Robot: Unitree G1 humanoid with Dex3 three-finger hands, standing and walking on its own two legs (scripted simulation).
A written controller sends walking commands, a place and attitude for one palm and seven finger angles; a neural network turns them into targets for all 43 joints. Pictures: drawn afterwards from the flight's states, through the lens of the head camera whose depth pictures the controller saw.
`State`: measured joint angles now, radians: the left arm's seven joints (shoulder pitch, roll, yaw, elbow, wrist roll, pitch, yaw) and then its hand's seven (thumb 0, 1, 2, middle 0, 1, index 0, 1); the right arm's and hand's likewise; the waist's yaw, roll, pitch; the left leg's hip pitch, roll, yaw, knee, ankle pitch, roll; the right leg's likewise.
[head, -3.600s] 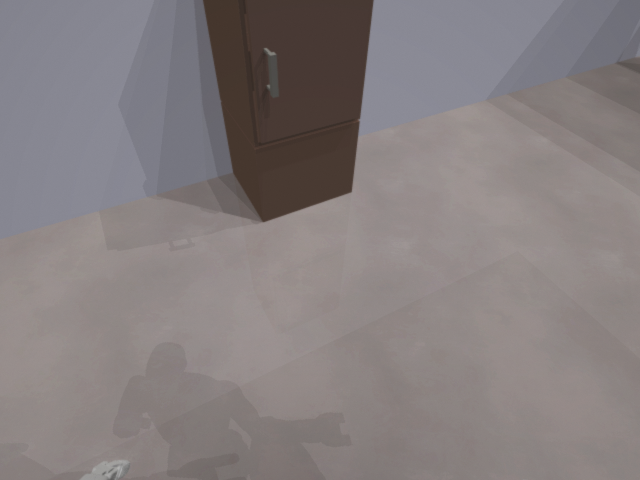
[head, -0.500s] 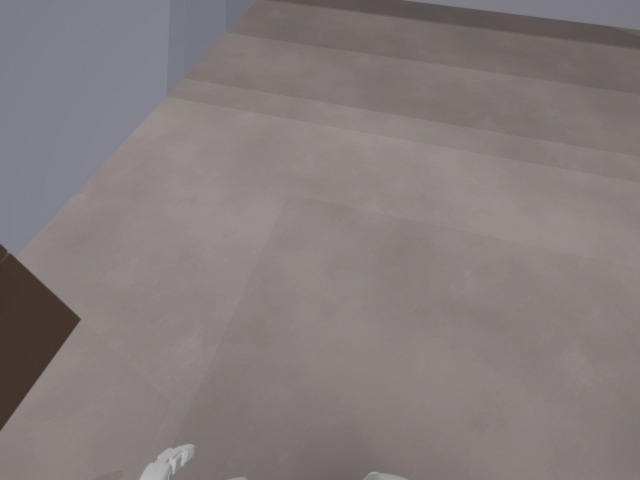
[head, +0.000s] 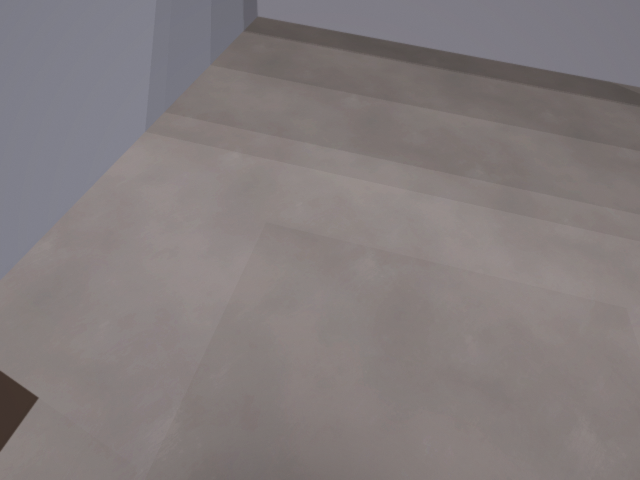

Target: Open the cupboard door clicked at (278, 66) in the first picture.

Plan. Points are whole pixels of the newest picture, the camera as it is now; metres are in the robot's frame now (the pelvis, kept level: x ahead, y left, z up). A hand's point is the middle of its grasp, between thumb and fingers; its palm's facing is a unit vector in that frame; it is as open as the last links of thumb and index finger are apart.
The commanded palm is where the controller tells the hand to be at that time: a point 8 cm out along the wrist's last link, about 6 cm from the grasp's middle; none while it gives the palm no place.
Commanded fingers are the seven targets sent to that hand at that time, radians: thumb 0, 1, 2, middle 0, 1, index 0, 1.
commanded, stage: turn to face it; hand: left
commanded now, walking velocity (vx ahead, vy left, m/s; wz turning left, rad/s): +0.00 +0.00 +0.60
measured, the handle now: out of the picture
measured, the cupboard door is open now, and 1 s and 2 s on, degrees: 0 0 0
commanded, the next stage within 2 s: none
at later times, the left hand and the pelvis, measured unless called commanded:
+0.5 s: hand out of the picture +0.13 +0.15 -0.14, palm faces +0.30 -0.92 -0.25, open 7.3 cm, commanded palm none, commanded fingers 0.00 0.90 0.90 -0.20 -0.30 -0.20 -0.30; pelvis +0.07 -0.05 +0.01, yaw +16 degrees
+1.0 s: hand out of the picture -0.01 +0.22 -0.17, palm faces +0.57 -0.78 -0.24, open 7.4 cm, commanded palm none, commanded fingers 0.00 0.90 0.90 -0.20 -0.30 -0.20 -0.30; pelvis +0.05 +0.00 +0.01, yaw +33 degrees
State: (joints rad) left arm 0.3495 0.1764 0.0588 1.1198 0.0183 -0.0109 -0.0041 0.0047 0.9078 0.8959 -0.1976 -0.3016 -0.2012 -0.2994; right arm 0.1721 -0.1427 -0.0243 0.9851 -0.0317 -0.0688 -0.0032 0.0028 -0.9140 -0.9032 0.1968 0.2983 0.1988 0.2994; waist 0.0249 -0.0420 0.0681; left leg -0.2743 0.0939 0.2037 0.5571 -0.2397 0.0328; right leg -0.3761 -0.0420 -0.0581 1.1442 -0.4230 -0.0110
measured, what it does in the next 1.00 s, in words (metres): steps on the spot, turning left: right foot, then left foot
